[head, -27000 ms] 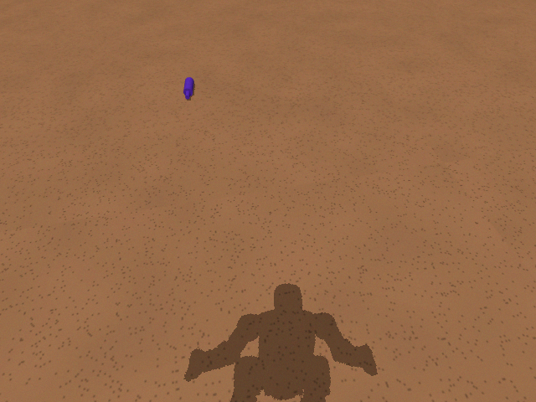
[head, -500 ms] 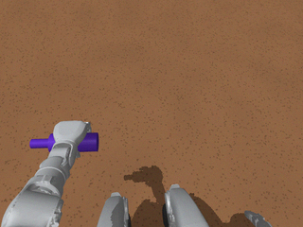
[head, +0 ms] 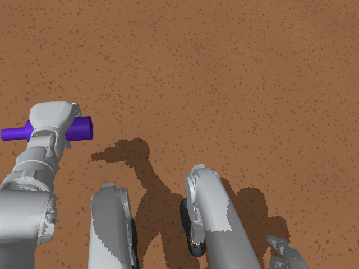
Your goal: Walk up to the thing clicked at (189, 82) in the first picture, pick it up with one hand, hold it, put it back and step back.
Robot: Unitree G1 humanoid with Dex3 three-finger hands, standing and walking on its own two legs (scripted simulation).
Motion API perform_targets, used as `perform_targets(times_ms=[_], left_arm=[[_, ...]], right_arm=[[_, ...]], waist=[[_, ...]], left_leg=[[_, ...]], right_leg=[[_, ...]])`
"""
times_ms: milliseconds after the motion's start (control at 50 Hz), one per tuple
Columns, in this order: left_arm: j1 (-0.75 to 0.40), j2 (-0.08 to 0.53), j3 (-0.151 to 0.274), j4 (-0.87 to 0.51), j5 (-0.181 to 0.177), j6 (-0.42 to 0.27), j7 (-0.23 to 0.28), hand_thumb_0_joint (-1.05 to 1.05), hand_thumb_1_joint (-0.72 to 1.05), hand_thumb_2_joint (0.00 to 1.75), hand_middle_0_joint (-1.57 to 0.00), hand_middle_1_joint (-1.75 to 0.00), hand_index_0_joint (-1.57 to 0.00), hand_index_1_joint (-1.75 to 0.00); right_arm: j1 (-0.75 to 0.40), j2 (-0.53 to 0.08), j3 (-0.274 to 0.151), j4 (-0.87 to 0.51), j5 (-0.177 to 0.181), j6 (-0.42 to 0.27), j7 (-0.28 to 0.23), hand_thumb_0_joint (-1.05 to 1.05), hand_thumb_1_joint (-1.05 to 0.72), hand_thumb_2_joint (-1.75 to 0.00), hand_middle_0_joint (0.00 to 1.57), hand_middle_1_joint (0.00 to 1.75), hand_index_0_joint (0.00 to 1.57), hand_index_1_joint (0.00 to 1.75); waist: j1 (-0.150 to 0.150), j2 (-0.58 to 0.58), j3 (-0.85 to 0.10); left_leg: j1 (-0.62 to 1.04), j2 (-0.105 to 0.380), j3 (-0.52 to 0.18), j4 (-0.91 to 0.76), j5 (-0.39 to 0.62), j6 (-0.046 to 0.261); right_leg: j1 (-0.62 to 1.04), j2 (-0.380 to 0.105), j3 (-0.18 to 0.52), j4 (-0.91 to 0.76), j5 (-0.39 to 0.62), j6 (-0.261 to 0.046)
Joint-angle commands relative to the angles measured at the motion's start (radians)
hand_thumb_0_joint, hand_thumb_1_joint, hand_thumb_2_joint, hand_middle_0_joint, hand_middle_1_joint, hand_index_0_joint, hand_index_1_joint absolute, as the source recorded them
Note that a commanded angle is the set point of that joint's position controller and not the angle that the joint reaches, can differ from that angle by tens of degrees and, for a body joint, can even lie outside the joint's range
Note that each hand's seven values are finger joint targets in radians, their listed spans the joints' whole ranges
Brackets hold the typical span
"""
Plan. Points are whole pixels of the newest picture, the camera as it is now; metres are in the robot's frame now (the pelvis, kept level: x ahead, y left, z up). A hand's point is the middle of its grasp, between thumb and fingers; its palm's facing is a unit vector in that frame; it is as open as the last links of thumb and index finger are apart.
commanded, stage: crouch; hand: left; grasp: from above
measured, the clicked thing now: (49, 131) +0.46 +0.24 -0.17
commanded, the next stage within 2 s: lower in 0.92 s
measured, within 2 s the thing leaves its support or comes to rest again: neither
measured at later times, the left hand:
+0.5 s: hand (74, 132) +0.48 +0.21 -0.25, palm faces -0.47 +0.00 -0.88, open 8.8 cm
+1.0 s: hand (78, 132) +0.49 +0.21 -0.30, palm faces -0.47 +0.01 -0.88, open 8.8 cm
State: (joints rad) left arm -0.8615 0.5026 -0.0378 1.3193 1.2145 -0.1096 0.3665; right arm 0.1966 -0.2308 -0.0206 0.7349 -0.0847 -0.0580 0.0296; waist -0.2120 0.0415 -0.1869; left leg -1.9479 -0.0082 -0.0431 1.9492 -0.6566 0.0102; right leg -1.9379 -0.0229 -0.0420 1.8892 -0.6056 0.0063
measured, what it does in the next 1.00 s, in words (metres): lowers itself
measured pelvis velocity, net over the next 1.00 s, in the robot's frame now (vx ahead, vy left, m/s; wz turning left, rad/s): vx -0.01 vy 0.00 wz -0.06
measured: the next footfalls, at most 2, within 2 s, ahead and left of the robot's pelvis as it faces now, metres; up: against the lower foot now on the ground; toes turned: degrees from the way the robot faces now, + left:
none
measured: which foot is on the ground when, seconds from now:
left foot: down 0.00-1.00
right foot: down 0.00-1.00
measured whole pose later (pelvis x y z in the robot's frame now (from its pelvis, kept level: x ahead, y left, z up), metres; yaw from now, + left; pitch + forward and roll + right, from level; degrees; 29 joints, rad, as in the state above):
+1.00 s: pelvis -0.01 +0.00 -0.11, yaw -3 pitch +37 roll -7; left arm -1.06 0.67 0.04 1.53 1.29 -0.16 0.43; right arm 0.21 -0.28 0.06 0.72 -0.15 -0.09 0.13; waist -0.30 0.01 -0.05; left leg -2.27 -0.01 -0.09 2.33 -0.70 0.01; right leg -2.25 -0.02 -0.08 2.23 -0.63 0.01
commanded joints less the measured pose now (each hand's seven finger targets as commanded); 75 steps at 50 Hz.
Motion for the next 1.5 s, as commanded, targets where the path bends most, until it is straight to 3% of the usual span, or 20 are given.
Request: perform_targets(times_ms=[0, 40, 100, 180, 320, 360, 420, 620, 700, 760, 860, 1020, 1060, 1100, 1160, 1180, 1320, 1360, 1460, 1480], left_arm=[[-0.434, 0.232, 0.045, -0.154, -0.005, 0.006, 0.066, 0.00, 0.75, 0.71, -1.12, -0.53, -1.12, -0.53], [-0.443, 0.221, 0.041, -0.131, -0.001, 0.006, 0.064, 0.00, 0.75, 0.71, -1.12, -0.54, -1.12, -0.54], [-0.428, 0.248, 0.056, -0.121, 0.003, 0.004, 0.067, 0.00, 0.74, 0.66, -1.11, -0.50, -1.12, -0.50], [-0.455, 0.241, 0.051, -0.098, 0.008, -0.003, 0.065, 0.00, 0.75, 0.68, -1.13, -0.50, -1.13, -0.50], [-0.451, 0.268, 0.068, -0.066, 0.021, -0.013, 0.071, 0.00, 0.74, 0.65, -1.11, -0.49, -1.12, -0.49], [-0.466, 0.311, 0.088, -0.059, 0.025, -0.017, 0.079, 0.00, 0.73, 0.66, -1.11, -0.48, -1.11, -0.48], [-0.486, 0.286, 0.075, -0.039, 0.030, -0.023, 0.083, 0.00, 0.76, 0.64, -1.12, -0.49, -1.13, -0.49], [-0.557, 0.352, 0.092, 0.005, 0.052, -0.035, 0.099, 0.00, 0.75, 0.62, -1.13, -0.47, -1.13, -0.47], [-0.553, 0.350, 0.085, 0.055, 0.046, -0.038, 0.103, 0.00, 0.75, 0.59, -1.12, -0.47, -1.12, -0.46], [-0.549, 0.372, 0.097, 0.058, 0.055, -0.038, 0.107, 0.00, 0.76, 0.60, -1.13, -0.46, -1.14, -0.45], [-0.591, 0.382, 0.094, 0.034, 0.057, -0.044, 0.101, 0.00, 0.79, 0.61, -1.16, -0.46, -1.15, -0.46], [-0.557, 0.399, 0.092, 0.059, 0.059, -0.043, 0.104, 0.00, 0.74, 0.62, -1.16, -0.40, -1.14, -0.42], [-0.591, 0.415, 0.101, 0.057, 0.054, -0.044, 0.112, 0.00, 0.74, 0.62, -1.15, -0.42, -1.13, -0.43], [-0.550, 0.374, 0.077, 0.141, 0.060, -0.044, 0.109, 0.00, 0.72, 0.61, -1.14, -0.40, -1.13, -0.42], [-0.594, 0.446, 0.108, 0.093, 0.067, -0.062, 0.110, 0.00, 0.73, 0.58, -1.12, -0.43, -1.12, -0.43], [-0.561, 0.428, 0.099, 0.143, 0.070, -0.061, 0.111, 0.00, 0.73, 0.58, -1.13, -0.43, -1.12, -0.44], [-0.574, 0.468, 0.117, 0.102, 0.086, -0.074, 0.142, 0.00, 0.76, 0.58, -1.14, -0.45, -1.14, -0.45], [-0.579, 0.447, 0.110, 0.156, 0.087, -0.068, 0.152, 0.00, 0.79, 0.58, -1.16, -0.46, -1.16, -0.46], [-0.593, 0.503, 0.132, 0.109, 0.085, -0.074, 0.170, 0.00, 0.73, 0.56, -1.11, -0.41, -1.11, -0.41], [-0.552, 0.477, 0.118, 0.176, 0.087, -0.067, 0.172, 0.00, 0.71, 0.55, -1.10, -0.41, -1.10, -0.41]], right_arm=[[0.190, -0.219, -0.071, -0.030, -0.007, -0.022, 0.005, 0.00, -0.90, -0.90, 0.20, 0.30, 0.20, 0.30], [0.201, -0.224, -0.070, -0.025, -0.012, -0.024, 0.014, 0.00, -0.90, -0.90, 0.20, 0.30, 0.20, 0.30], [0.198, -0.222, -0.066, -0.029, -0.015, -0.021, 0.025, 0.00, -0.91, -0.90, 0.20, 0.30, 0.20, 0.30], [0.203, -0.226, -0.066, -0.028, -0.022, -0.022, 0.041, 0.00, -0.91, -0.90, 0.20, 0.30, 0.20, 0.30], [0.212, -0.240, -0.060, -0.033, -0.027, -0.018, 0.059, 0.00, -0.91, -0.90, 0.20, 0.30, 0.20, 0.30], [0.212, -0.242, -0.062, -0.032, -0.026, -0.015, 0.062, 0.00, -0.91, -0.90, 0.20, 0.30, 0.20, 0.30], [0.216, -0.240, -0.056, -0.028, -0.033, -0.015, 0.068, 0.00, -0.91, -0.90, 0.20, 0.30, 0.20, 0.30], [0.234, -0.270, -0.037, -0.011, -0.042, -0.017, 0.078, 0.00, -0.91, -0.90, 0.20, 0.30, 0.20, 0.30], [0.227, -0.269, -0.021, -0.007, -0.051, -0.022, 0.081, 0.00, -0.91, -0.90, 0.20, 0.30, 0.20, 0.30], [0.241, -0.281, -0.014, -0.007, -0.053, -0.023, 0.083, 0.00, -0.91, -0.90, 0.20, 0.30, 0.20, 0.30], [0.248, -0.296, -0.005, -0.001, -0.056, -0.027, 0.093, 0.00, -0.91, -0.90, 0.20, 0.30, 0.20, 0.30], [0.244, -0.302, 0.009, -0.006, -0.058, -0.027, 0.098, 0.00, -0.91, -0.90, 0.20, 0.30, 0.20, 0.30], [0.237, -0.306, 0.011, -0.005, -0.060, -0.030, 0.098, 0.00, -0.90, -0.90, 0.20, 0.30, 0.20, 0.30], [0.239, -0.304, 0.022, -0.001, -0.063, -0.033, 0.101, 0.00, -0.91, -0.90, 0.20, 0.30, 0.20, 0.30], [0.241, -0.313, 0.028, 0.001, -0.071, -0.044, 0.106, 0.00, -0.90, -0.90, 0.20, 0.30, 0.20, 0.30], [0.238, -0.315, 0.030, -0.001, -0.074, -0.046, 0.111, 0.00, -0.91, -0.90, 0.20, 0.30, 0.20, 0.30], [0.229, -0.323, 0.039, -0.005, -0.085, -0.052, 0.124, 0.00, -0.91, -0.90, 0.20, 0.30, 0.20, 0.30], [0.230, -0.327, 0.046, -0.005, -0.091, -0.057, 0.129, 0.00, -0.91, -0.90, 0.20, 0.30, 0.20, 0.30], [0.236, -0.336, 0.056, 0.001, -0.098, -0.067, 0.142, 0.00, -0.89, -0.90, 0.20, 0.30, 0.20, 0.30], [0.226, -0.336, 0.059, 0.000, -0.099, -0.070, 0.145, 0.00, -0.90, -0.90, 0.20, 0.30, 0.20, 0.30]], waist=[[-0.024, 0.192, -0.700], [-0.042, 0.192, -0.686], [-0.028, 0.198, -0.714], [-0.050, 0.219, -0.669], [-0.054, 0.230, -0.670], [-0.048, 0.216, -0.674], [-0.062, 0.221, -0.651], [-0.075, 0.247, -0.644], [-0.091, 0.236, -0.581], [-0.088, 0.249, -0.625], [-0.106, 0.280, -0.582], [-0.099, 0.278, -0.596], [-0.105, 0.270, -0.576], [-0.130, 0.232, -0.507], [-0.125, 0.266, -0.530], [-0.127, 0.263, -0.510], [-0.121, 0.319, -0.570], [-0.150, 0.310, -0.518], [-0.143, 0.317, -0.531], [-0.145, 0.298, -0.507]], left_leg=[[0.477, -0.020, 0.008, -0.186, 0.160, 0.007], [0.473, -0.018, 0.002, -0.167, 0.179, 0.006], [0.449, -0.022, 0.016, -0.121, 0.227, 0.010], [0.411, -0.016, 0.014, -0.078, 0.237, 0.009], [0.367, -0.017, 0.017, -0.017, 0.258, 0.010], [0.321, -0.018, 0.025, -0.002, 0.234, 0.016], [0.291, -0.018, 0.027, 0.018, 0.206, 0.018], [0.256, -0.018, 0.016, 0.062, 0.176, 0.015], [0.195, -0.019, 0.024, 0.086, 0.120, 0.020], [0.209, -0.018, 0.020, 0.096, 0.145, 0.018], [0.203, -0.013, 0.004, 0.111, 0.160, 0.013], [0.168, -0.016, 0.014, 0.141, 0.158, 0.016], [0.145, -0.015, 0.012, 0.152, 0.151, 0.020], [0.106, -0.015, 0.009, 0.165, 0.132, 0.022], [0.105, -0.018, 0.013, 0.190, 0.144, 0.022], [0.105, -0.015, 0.008, 0.191, 0.137, 0.019], [0.124, -0.012, 0.004, 0.222, 0.174, 0.015], [0.104, -0.011, 0.000, 0.237, 0.162, 0.016], [0.090, -0.009, -0.004, 0.251, 0.153, 0.017], [0.079, -0.010, -0.004, 0.259, 0.148, 0.018]], right_leg=[[0.315, 0.017, -0.024, -0.175, 0.153, -0.049], [0.289, 0.015, -0.029, -0.153, 0.170, -0.049], [0.307, 0.018, -0.027, -0.116, 0.216, -0.048], [0.256, 0.020, -0.033, -0.077, 0.228, -0.047], [0.220, 0.027, -0.042, -0.014, 0.242, -0.046], [0.234, 0.029, -0.041, -0.004, 0.236, -0.044], [0.205, 0.033, -0.045, 0.011, 0.213, -0.044], [0.135, 0.034, -0.065, 0.074, 0.182, -0.048], [0.118, 0.036, -0.068, 0.080, 0.139, -0.046], [0.126, 0.036, -0.074, 0.095, 0.160, -0.046], [0.079, 0.035, -0.086, 0.126, 0.174, -0.048], [0.106, 0.042, -0.090, 0.141, 0.181, -0.046], [0.083, 0.043, -0.094, 0.147, 0.175, -0.045], [0.065, 0.044, -0.098, 0.148, 0.163, -0.042], [0.072, 0.043, -0.099, 0.171, 0.168, -0.043], [0.062, 0.044, -0.103, 0.179, 0.163, -0.044], [0.075, 0.053, -0.117, 0.212, 0.201, -0.044], [0.037, 0.050, -0.124, 0.223, 0.194, -0.042], [0.062, 0.055, -0.130, 0.229, 0.186, -0.040], [0.046, 0.055, -0.131, 0.234, 0.184, -0.040]])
